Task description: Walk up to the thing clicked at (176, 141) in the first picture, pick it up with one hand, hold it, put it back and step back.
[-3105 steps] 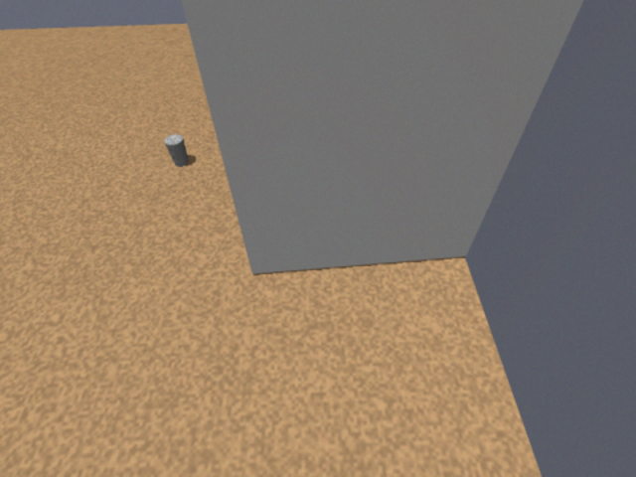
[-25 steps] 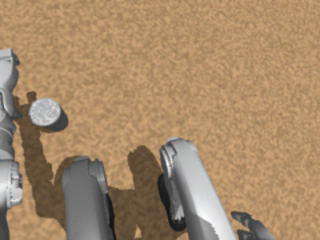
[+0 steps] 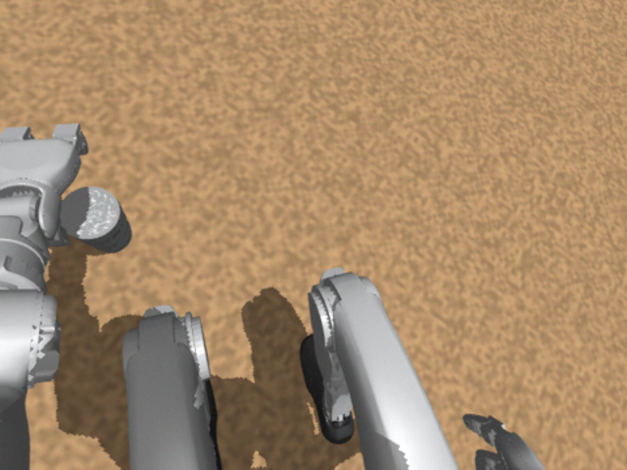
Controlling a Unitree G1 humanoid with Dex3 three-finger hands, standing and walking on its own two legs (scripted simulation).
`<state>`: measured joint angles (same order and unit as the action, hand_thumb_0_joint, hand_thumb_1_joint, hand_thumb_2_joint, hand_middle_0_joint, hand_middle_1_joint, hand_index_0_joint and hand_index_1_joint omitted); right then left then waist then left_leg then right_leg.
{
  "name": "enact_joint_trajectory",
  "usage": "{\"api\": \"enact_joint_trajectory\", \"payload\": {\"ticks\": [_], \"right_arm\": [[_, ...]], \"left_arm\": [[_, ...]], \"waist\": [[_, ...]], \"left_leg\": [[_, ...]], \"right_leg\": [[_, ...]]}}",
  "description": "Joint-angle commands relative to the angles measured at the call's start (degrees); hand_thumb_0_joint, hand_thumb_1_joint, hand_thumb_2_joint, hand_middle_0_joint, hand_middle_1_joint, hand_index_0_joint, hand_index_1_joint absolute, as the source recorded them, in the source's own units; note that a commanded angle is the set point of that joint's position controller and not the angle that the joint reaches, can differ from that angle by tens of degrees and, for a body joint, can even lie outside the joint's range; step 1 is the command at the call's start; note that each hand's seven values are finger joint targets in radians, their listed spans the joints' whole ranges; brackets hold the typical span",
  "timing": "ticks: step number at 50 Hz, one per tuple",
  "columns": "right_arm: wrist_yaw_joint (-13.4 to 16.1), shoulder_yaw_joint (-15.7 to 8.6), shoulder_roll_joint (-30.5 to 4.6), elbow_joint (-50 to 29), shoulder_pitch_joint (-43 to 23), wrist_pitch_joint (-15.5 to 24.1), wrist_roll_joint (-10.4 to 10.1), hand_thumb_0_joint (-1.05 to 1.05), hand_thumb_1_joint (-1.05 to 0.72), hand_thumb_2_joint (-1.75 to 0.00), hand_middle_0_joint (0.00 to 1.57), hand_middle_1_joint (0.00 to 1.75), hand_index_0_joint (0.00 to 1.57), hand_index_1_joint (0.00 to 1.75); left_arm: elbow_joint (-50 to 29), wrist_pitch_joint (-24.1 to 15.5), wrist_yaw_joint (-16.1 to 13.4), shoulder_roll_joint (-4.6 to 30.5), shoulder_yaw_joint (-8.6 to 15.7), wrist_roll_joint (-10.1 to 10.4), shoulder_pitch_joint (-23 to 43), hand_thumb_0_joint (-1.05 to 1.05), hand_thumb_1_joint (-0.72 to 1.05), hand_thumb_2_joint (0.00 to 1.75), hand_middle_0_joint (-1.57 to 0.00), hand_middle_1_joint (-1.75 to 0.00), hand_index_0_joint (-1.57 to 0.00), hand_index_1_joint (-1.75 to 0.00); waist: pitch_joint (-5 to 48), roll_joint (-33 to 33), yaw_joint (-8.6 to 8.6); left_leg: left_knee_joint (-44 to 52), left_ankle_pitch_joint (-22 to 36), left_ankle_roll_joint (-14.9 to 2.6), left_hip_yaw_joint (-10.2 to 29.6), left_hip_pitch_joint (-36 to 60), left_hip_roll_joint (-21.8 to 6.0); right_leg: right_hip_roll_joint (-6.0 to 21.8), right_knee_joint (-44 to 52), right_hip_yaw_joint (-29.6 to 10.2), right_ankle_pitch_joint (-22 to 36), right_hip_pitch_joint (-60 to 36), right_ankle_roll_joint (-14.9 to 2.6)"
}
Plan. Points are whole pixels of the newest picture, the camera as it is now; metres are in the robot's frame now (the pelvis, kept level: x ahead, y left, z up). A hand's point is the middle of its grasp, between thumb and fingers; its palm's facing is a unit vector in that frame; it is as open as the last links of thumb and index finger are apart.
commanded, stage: withdraw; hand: left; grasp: from above
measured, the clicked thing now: (102, 224) +0.51 +0.24 -0.32
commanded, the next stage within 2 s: home in 0.06 s
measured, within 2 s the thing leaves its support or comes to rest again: neither
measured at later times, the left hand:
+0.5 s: hand (16, 178) +0.50 +0.28 -0.10, palm faces -0.40 -0.15 -0.90, open 12.5 cm
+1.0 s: hand out of the picture +0.32 +0.23 +0.09, palm faces -0.15 -0.81 -0.56, open 7.6 cm
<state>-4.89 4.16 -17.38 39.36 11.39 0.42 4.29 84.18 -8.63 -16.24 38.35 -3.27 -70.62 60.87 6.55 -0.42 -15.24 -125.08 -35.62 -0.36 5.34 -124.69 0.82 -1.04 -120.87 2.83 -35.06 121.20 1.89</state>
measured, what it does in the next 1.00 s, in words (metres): rises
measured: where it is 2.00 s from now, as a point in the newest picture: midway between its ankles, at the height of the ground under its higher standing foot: (269, 428)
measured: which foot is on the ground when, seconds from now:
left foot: down 0.00-1.00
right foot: down 0.00-1.00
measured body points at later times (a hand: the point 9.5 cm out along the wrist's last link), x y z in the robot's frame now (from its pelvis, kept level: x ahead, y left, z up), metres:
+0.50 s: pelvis +0.02 +0.00 +0.01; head +0.24 +0.05 +0.40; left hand +0.52 +0.28 -0.05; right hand +0.04 -0.26 -0.10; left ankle +0.09 +0.12 -0.36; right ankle +0.11 -0.13 -0.36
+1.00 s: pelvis +0.04 +0.00 +0.19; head +0.15 +0.03 +0.63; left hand +0.32 +0.27 +0.13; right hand +0.25 -0.22 +0.10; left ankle +0.09 +0.12 -0.36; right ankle +0.11 -0.13 -0.36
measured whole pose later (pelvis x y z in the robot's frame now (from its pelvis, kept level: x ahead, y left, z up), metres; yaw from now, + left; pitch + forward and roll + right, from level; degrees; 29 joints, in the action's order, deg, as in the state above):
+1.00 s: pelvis +0.04 +0.00 +0.19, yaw +4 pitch +26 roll -4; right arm 2.1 1.4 -12.9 32.7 5.2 2.7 -2.4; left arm 22.3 12.4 -4.4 20.0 -1.0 -17.8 5.3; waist 11.9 -2.0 -3.6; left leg -90.4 -33.9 0.1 4.4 -82.2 0.3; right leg -0.3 -87.0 2.4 -33.3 79.5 1.1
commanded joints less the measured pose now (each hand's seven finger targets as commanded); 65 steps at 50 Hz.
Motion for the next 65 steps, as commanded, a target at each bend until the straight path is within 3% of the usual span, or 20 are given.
{"api": "enact_joint_trajectory", "payload": {"ticks": [1,6,8,10,12,14,15,16,18,20,23,25,29,31,37,40,42,53,62,65], "right_arm": [[0.3,-3.1,-12.5,0.3,11.4,2.2,1.5,0.0,-0.91,-0.9,0.2,0.3,0.2,0.3],[-0.1,-3.0,-12.9,0.0,12.5,3.2,2.7,0.0,-0.88,-0.89,0.2,0.3,0.2,0.3],[-0.1,-3.7,-13.5,0.0,13.4,3.1,2.5,0.0,-0.91,-0.9,0.2,0.3,0.2,0.3],[-0.2,-4.4,-13.5,-0.2,13.6,2.5,2.0,0.0,-0.91,-0.9,0.2,0.3,0.2,0.3],[-0.3,-4.7,-13.0,0.0,14.9,1.7,1.7,0.0,-0.91,-0.9,0.2,0.3,0.2,0.3],[-0.4,-5.1,-12.4,0.7,16.0,0.9,1.1,0.0,-0.89,-0.9,0.2,0.3,0.2,0.3],[-0.6,-5.4,-12.4,0.8,16.8,0.6,0.8,0.0,-0.89,-0.9,0.2,0.3,0.2,0.3],[-0.6,-5.5,-12.3,0.8,16.4,0.2,0.4,0.0,-0.89,-0.9,0.2,0.3,0.2,0.3],[-0.5,-6.1,-12.6,-0.4,16.9,-0.8,-0.1,0.0,-0.89,-0.9,0.2,0.3,0.2,0.3],[-0.6,-7.2,-12.8,-2.9,15.9,-1.6,-0.8,0.0,-0.89,-0.9,0.2,0.3,0.2,0.3],[-0.6,-7.9,-12.0,-4.7,14.2,-2.5,-1.8,0.0,-0.9,-0.9,0.2,0.3,0.2,0.3],[-0.3,-8.4,-11.9,-6.5,12.4,-3.0,-2.4,0.0,-0.9,-0.9,0.2,0.3,0.2,0.3],[1.0,-8.4,-9.2,-7.5,8.7,-3.3,-3.8,0.0,-0.9,-0.9,0.2,0.3,0.2,0.3],[1.7,-8.6,-8.7,-7.6,7.1,-2.9,-4.2,0.0,-0.9,-0.9,0.2,0.3,0.2,0.3],[3.6,-8.7,-7.8,-9.1,2.3,-0.8,-5.5,0.0,-0.9,-0.9,0.2,0.3,0.2,0.3],[4.9,-8.4,-7.1,-10.1,0.2,0.9,-5.9,0.0,-0.9,-0.9,0.2,0.3,0.2,0.3],[5.9,-8.0,-6.4,-11.0,-0.9,2.2,-6.3,0.0,-0.9,-0.9,0.2,0.3,0.2,0.3],[10.4,-5.5,-3.1,-13.9,-2.8,7.1,-6.5,0.0,-0.9,-0.9,0.2,0.3,0.2,0.3],[13.7,-3.7,-1.4,-16.5,0.5,9.3,-6.3,0.0,-0.9,-0.9,0.2,0.3,0.2,0.3],[14.8,-3.6,-1.1,-17.9,1.7,10.2,-6.3,0.0,-0.9,-0.9,0.2,0.3,0.2,0.3]], "left_arm": [[-5.9,-0.6,-6.2,16.8,4.6,-2.0,26.7,0.0,-0.5,0.98,-0.13,-0.98,-0.12,-0.99],[-7.7,0.8,-9.0,20.8,7.9,-1.5,27.9,0.0,-0.4,0.88,-0.23,-0.88,-0.2,-0.88],[-11.5,2.0,-8.5,21.7,8.9,-0.8,27.5,0.0,-0.48,0.95,-0.15,-0.94,-0.15,-0.95],[-14.5,3.3,-7.3,22.6,9.5,-0.1,24.7,0.0,-0.44,0.92,-0.18,-0.93,-0.18,-0.93],[-16.9,4.1,-5.4,22.2,9.3,1.0,24.3,0.0,-0.43,0.91,-0.19,-0.91,-0.19,-0.91],[-21.9,4.4,-3.0,23.0,9.4,1.9,23.9,0.0,-0.27,0.84,-0.23,-0.75,-0.21,-0.75],[-19.1,5.0,-1.4,20.8,8.9,2.5,18.9,0.0,-0.25,0.82,-0.22,-0.67,-0.2,-0.67],[-17.8,5.4,0.2,18.0,7.6,3.7,15.3,0.0,-0.24,0.79,-0.22,-0.59,-0.19,-0.59],[-24.0,5.2,2.7,19.3,9.0,6.2,13.9,0.0,-0.09,0.79,-0.21,-0.52,-0.19,-0.54],[-27.8,5.4,5.5,17.2,9.1,8.5,7.7,0.0,0.05,0.75,-0.2,-0.43,-0.18,-0.45],[-33.7,5.9,9.6,10.4,7.2,15.2,-2.7,0.0,0.29,0.75,-0.18,-0.34,-0.18,-0.34],[-43.0,6.4,10.7,12.9,10.1,19.5,-6.2,0.0,0.45,0.77,-0.18,-0.3,-0.18,-0.3],[-52.4,8.4,11.7,5.4,8.1,27.2,-12.3,0.0,0.77,0.85,-0.19,-0.29,-0.19,-0.29],[-54.7,9.3,11.6,4.4,8.4,29.3,-16.1,0.0,0.89,0.89,-0.2,-0.3,-0.2,-0.3],[-62.0,12.3,10.9,-1.9,7.3,37.3,-24.8,0.0,0.9,0.9,-0.2,-0.3,-0.2,-0.3],[-65.2,14.2,11.2,-5.5,5.3,42.0,-31.1,0.0,0.87,0.88,-0.2,-0.29,-0.2,-0.29],[-68.2,15.9,10.8,-6.6,5.9,45.5,-35.4,0.0,0.79,0.84,-0.19,-0.28,-0.19,-0.28],[-80.7,22.0,9.8,-12.4,6.8,62.3,-56.8,0.0,0.9,0.9,-0.2,-0.3,-0.2,-0.3],[-89.6,27.8,10.2,-17.4,8.1,70.6,-72.9,0.0,0.9,0.9,-0.2,-0.3,-0.2,-0.3],[-94.7,29.5,10.5,-18.8,8.5,72.7,-78.1,0.0,0.9,0.9,-0.2,-0.3,-0.2,-0.3]], "waist": [[36.2,-16.3,-1.87],[41.7,-21.8,-1.93],[46.5,-25.1,-1.45],[49.0,-26.3,0.15],[48.3,-24.1,-0.39],[48.5,-23.6,0.38],[46.1,-21.3,0.37],[44.6,-19.2,0.8],[46.4,-17.9,1.88],[44.8,-15.7,3.44],[42.5,-13.0,5.07],[44.7,-13.0,7.23],[40.4,-11.2,7.32],[39.4,-11.7,8.3],[33.6,-10.5,9.11],[33.1,-9.5,9.24],[31.3,-7.3,9.19],[24.3,-5.5,10.05],[14.6,-4.5,11.54],[14.3,-4.0,11.75]], "left_leg": [[10.8,1.3,-1.08,-3.2,26.5,0.8],[8.9,3.5,-0.78,-3.4,29.7,0.4],[9.0,6.6,-0.44,-3.3,33.2,0.2],[9.7,8.0,-0.29,-3.6,34.4,0.2],[9.3,7.7,-0.88,-4.0,32.0,0.2],[9.7,8.4,-1.1,-4.2,31.4,0.2],[10.4,8.7,-1.18,-4.0,31.1,0.2],[11.2,8.9,-1.22,-3.7,31.0,0.2],[12.3,11.3,-1.36,-3.3,32.0,0.2],[14.5,11.8,-1.28,-3.0,32.7,0.3],[18.6,9.9,-1.19,-1.9,34.1,0.2],[20.9,12.1,-1.0,-1.7,38.3,-0.1],[25.9,9.6,-1.2,-1.1,40.8,-0.5],[28.9,9.1,-1.03,-0.6,44.6,-1.1],[39.4,0.6,-0.89,1.1,51.1,-1.5],[43.1,1.0,-0.61,0.8,56.2,-1.5],[45.0,0.0,-0.96,-0.3,56.9,-1.1],[57.7,8.3,-0.93,-1.2,71.4,-0.9],[69.9,11.4,-0.72,-1.3,81.3,-1.0],[72.2,15.9,-0.66,-2.2,85.4,-0.7]], "right_leg": [[-1.2,9.0,3.9,4.4,-12.9,-4.34],[-1.1,6.4,4.8,6.6,-13.2,-4.49],[-0.9,5.4,5.1,9.4,-14.0,-4.58],[-1.1,5.6,5.0,10.3,-15.8,-4.99],[-1.4,7.1,4.6,10.4,-18.2,-4.68],[-1.6,8.2,4.2,10.8,-20.4,-4.63],[-1.5,8.9,4.2,10.9,-20.6,-4.44],[-1.5,9.7,4.3,10.7,-20.0,-4.36],[-1.4,11.0,4.2,12.4,-23.3,-4.25],[-1.2,13.2,3.9,12.1,-24.8,-4.56],[-1.1,16.8,3.6,9.9,-26.2,-4.57],[-1.1,19.0,3.0,11.5,-29.4,-4.49],[-1.0,23.6,2.2,10.6,-32.3,-4.19],[-1.0,25.2,2.0,9.8,-32.9,-4.2],[-0.4,32.4,1.6,5.4,-37.8,-3.63],[-0.3,36.6,1.2,5.5,-41.9,-3.52],[-0.4,40.8,0.5,4.4,-46.2,-3.41],[-0.4,55.5,-1.2,10.6,-64.7,-3.13],[-0.3,67.9,-0.6,13.2,-78.1,-2.67],[-0.5,71.2,-0.3,16.7,-82.9,-2.65]]}}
